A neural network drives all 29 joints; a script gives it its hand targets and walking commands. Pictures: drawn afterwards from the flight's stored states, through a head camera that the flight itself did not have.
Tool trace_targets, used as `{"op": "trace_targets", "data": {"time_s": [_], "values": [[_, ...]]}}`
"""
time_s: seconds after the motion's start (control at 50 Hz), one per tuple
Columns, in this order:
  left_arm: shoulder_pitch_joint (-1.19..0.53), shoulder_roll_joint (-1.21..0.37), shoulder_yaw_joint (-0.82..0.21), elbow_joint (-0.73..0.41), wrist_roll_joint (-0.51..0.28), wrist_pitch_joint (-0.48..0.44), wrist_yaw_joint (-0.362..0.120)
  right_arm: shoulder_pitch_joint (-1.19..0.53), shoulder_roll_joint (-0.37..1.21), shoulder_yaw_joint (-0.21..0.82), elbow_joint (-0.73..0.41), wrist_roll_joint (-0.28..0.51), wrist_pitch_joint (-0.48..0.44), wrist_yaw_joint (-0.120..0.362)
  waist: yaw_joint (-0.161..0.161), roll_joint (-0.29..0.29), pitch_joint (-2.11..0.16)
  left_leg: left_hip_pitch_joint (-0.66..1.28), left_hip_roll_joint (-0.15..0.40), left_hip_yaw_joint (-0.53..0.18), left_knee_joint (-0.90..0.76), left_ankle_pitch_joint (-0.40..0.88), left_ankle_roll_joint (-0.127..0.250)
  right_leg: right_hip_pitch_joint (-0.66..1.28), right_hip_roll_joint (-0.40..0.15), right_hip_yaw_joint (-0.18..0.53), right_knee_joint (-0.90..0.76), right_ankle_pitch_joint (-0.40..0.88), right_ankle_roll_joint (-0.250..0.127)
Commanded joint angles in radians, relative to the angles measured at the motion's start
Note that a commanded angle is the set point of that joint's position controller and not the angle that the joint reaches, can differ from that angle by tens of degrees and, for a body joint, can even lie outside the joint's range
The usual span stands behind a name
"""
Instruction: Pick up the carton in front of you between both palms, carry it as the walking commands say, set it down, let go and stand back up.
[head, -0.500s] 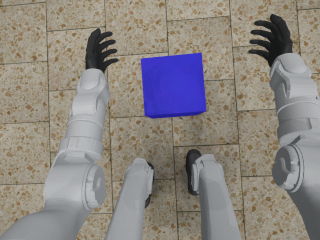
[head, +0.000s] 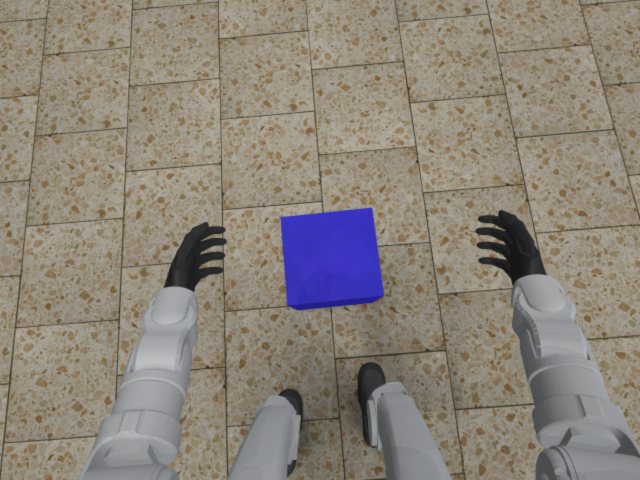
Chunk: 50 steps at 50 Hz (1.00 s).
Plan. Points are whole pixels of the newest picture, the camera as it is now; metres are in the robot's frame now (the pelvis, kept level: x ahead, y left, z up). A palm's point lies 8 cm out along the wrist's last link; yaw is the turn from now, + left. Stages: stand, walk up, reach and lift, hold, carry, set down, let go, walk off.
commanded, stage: let go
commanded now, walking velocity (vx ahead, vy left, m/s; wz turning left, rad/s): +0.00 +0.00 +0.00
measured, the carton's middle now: (331, 264) +0.45 +0.01 -0.58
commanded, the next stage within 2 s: stand in 0.92 s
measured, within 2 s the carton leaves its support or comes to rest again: neither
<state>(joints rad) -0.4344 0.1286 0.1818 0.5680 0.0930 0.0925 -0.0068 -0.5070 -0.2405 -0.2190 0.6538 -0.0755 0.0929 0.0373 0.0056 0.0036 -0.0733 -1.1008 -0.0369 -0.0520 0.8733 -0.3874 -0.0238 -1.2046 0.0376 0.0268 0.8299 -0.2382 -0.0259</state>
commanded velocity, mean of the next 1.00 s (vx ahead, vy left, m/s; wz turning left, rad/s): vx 0.00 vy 0.00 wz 0.00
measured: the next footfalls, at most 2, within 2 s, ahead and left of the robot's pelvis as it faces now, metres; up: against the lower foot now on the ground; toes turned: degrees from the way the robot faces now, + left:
none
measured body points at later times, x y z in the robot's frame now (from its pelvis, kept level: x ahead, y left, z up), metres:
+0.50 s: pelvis +0.05 +0.03 +0.07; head +0.11 +0.03 +0.51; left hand +0.22 +0.27 -0.02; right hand +0.22 -0.20 -0.02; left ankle -0.01 +0.13 -0.67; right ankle +0.06 -0.10 -0.67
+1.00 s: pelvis +0.06 +0.02 +0.06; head +0.08 +0.02 +0.51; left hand +0.23 +0.26 -0.02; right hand +0.22 -0.22 -0.02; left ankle -0.01 +0.13 -0.67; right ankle +0.06 -0.10 -0.67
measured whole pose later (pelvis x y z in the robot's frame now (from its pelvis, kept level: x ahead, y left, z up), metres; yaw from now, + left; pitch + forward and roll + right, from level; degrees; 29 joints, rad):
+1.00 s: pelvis +0.06 +0.02 +0.06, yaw +0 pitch -1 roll -1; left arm 0.21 0.21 0.04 0.42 0.03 0.15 -0.03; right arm 0.26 -0.23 -0.03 0.44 0.00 0.09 0.04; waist 0.01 0.02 0.07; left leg -0.08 -0.02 -0.07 0.47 -0.36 0.01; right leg -0.18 0.04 0.02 0.46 -0.25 0.00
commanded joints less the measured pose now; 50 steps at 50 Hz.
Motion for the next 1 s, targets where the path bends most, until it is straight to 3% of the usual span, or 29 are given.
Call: {"op": "trace_targets", "data": {"time_s": [0.0, 0.04, 0.08, 0.1, 0.18, 0.22, 0.26, 0.32, 0.4, 0.42, 0.44, 0.48, 0.58, 0.68, 0.76, 0.82, 0.84, 0.86, 0.9, 0.92, 0.98], "values": [[0.154, 0.086, -0.024, -0.103, -0.037, -0.073, -0.025, 0.135, -0.094, 0.018, -0.145, 0.030, -0.071, 0.003, 0.008, -0.036, -0.625, 0.179, -0.018, 0.056, -0.180, 0.303, -0.011, 0.976, -0.034, 0.067, -0.072, 0.541, 0.014], [0.242, 0.092, -0.041, -0.084, -0.044, -0.085, -0.032, 0.239, -0.067, 0.042, -0.139, 0.037, -0.084, 0.006, -0.003, -0.059, -0.560, 0.217, -0.009, 0.045, -0.214, 0.299, -0.005, 0.999, -0.032, 0.061, -0.092, 0.541, 0.020], [0.322, 0.116, -0.033, -0.083, -0.053, -0.100, -0.037, 0.315, -0.056, 0.062, -0.151, 0.048, -0.098, 0.004, 0.012, -0.055, -0.525, 0.245, -0.015, 0.047, -0.245, 0.297, -0.005, 1.066, -0.040, 0.071, -0.123, 0.582, 0.020], [0.329, 0.096, -0.059, -0.089, -0.068, -0.108, -0.041, 0.344, -0.059, 0.062, -0.152, 0.047, -0.105, 0.003, 0.000, -0.063, -0.491, 0.251, -0.014, 0.043, -0.266, 0.293, -0.005, 1.072, -0.040, 0.068, -0.140, 0.577, 0.020], [0.482, 0.125, -0.071, -0.104, -0.080, -0.130, -0.041, 0.498, -0.046, 0.088, -0.208, 0.063, -0.126, 0.002, 0.012, -0.027, -0.397, 0.409, -0.010, 0.031, -0.348, 0.363, -0.008, 1.129, -0.025, 0.053, -0.218, 0.558, 0.023], [0.532, 0.129, -0.086, -0.147, -0.093, -0.139, -0.039, 0.563, -0.052, 0.091, -0.244, 0.061, -0.134, 0.004, 0.002, -0.025, -0.365, 0.541, -0.002, 0.011, -0.386, 0.433, -0.007, 1.129, -0.006, 0.032, -0.255, 0.509, 0.029], [0.575, 0.136, -0.091, -0.174, -0.086, -0.138, -0.040, 0.629, -0.056, 0.103, -0.242, 0.063, -0.134, 0.006, 0.008, 0.031, -0.279, 0.629, 0.010, 0.004, -0.428, 0.468, -0.015, 1.133, 0.002, 0.024, -0.307, 0.436, 0.024], [0.617, 0.145, -0.098, -0.213, -0.088, -0.132, -0.043, 0.680, -0.052, 0.114, -0.279, 0.065, -0.131, 0.013, -0.005, 0.041, -0.176, 0.748, 0.027, -0.011, -0.477, 0.476, -0.017, 1.121, 0.012, 0.001, -0.362, 0.346, 0.019], [0.642, 0.134, -0.125, -0.237, -0.100, -0.099, -0.057, 0.725, -0.060, 0.128, -0.310, 0.059, -0.099, 0.019, -0.018, 0.030, -0.054, 0.776, 0.032, -0.002, -0.535, 0.376, -0.012, 1.211, 0.023, -0.009, -0.389, 0.294, 0.022], [0.633, 0.140, -0.115, -0.233, -0.088, -0.087, -0.057, 0.720, -0.067, 0.138, -0.311, 0.064, -0.088, 0.023, -0.007, 0.051, -0.002, 0.756, 0.039, -0.002, -0.564, 0.308, -0.005, 1.224, 0.025, -0.021, -0.395, 0.242, 0.028], [0.634, 0.147, -0.124, -0.247, -0.095, -0.078, -0.059, 0.729, -0.062, 0.135, -0.306, 0.070, -0.074, 0.024, -0.011, 0.067, 0.022, 0.742, 0.040, 0.002, -0.575, 0.295, -0.002, 1.251, 0.025, -0.021, -0.395, 0.248, 0.029], [0.643, 0.143, -0.124, -0.230, -0.093, -0.058, -0.056, 0.739, -0.069, 0.142, -0.327, 0.066, -0.055, 0.027, -0.017, 0.031, 0.067, 0.733, 0.052, -0.005, -0.593, 0.262, 0.008, 1.284, 0.029, -0.032, -0.395, 0.233, 0.035], [0.610, 0.143, -0.129, -0.226, -0.085, -0.010, -0.055, 0.726, -0.072, 0.153, -0.344, 0.069, 0.002, 0.037, -0.009, 0.046, 0.153, 0.703, 0.054, 0.010, -0.610, 0.178, 0.015, 1.329, 0.024, -0.041, -0.396, 0.182, 0.038], [0.643, 0.149, -0.122, -0.207, -0.074, 0.016, -0.054, 0.730, -0.084, 0.149, -0.364, 0.063, 0.028, 0.037, 0.001, 0.041, 0.125, 0.764, 0.039, 0.015, -0.565, 0.268, 0.010, 1.328, 0.021, -0.033, -0.389, 0.217, 0.037], [0.634, 0.161, -0.106, -0.213, -0.070, 0.014, -0.056, 0.751, -0.066, 0.161, -0.349, 0.070, 0.025, 0.032, -0.003, 0.017, 0.083, 0.819, 0.014, 0.027, -0.512, 0.377, -0.004, 1.308, 0.009, -0.012, -0.388, 0.325, 0.041], [0.628, 0.160, -0.106, -0.232, -0.066, 0.011, -0.064, 0.741, -0.070, 0.150, -0.357, 0.071, 0.020, 0.027, -0.007, 0.015, 0.052, 0.842, 0.003, 0.028, -0.499, 0.391, -0.006, 1.302, 0.006, -0.003, -0.380, 0.379, 0.045], [0.616, 0.172, -0.102, -0.242, -0.069, 0.009, -0.065, 0.761, -0.054, 0.171, -0.342, 0.082, 0.020, 0.025, 0.007, 0.019, 0.056, 0.819, -0.005, 0.036, -0.494, 0.379, -0.004, 1.322, 0.002, 0.003, -0.374, 0.393, 0.047], [0.619, 0.198, -0.099, -0.278, -0.057, 0.061, -0.032, 0.809, -0.071, 0.148, -0.295, 0.086, -0.011, 0.006, -0.029, 0.031, -0.009, 0.845, -0.016, 0.035, -0.473, 0.395, -0.015, 1.343, -0.004, 0.002, -0.354, 0.453, 0.031], [0.629, 0.189, -0.109, -0.285, -0.070, 0.078, -0.012, 0.816, -0.056, 0.180, -0.306, 0.094, -0.026, -0.006, -0.010, 0.001, -0.012, 0.837, -0.021, 0.033, -0.454, 0.436, -0.017, 1.326, -0.005, 0.001, -0.339, 0.517, 0.033], [0.590, 0.303, -0.077, -0.083, -0.063, 0.014, 0.023, 0.712, -0.199, 0.132, -0.188, 0.038, -0.040, -0.044, 0.027, -0.038, 0.026, 0.858, 0.060, 0.024, -0.428, 0.404, -0.029, 1.139, -0.084, 0.012, -0.327, 0.375, 0.038], [0.582, 0.282, -0.092, -0.041, -0.051, -0.032, 0.032, 0.722, -0.195, 0.127, -0.145, 0.021, -0.060, -0.059, -0.011, 0.006, 0.026, 0.915, 0.074, -0.020, -0.436, 0.318, -0.010, 1.072, -0.081, 0.029, -0.368, 0.191, 0.035]]}}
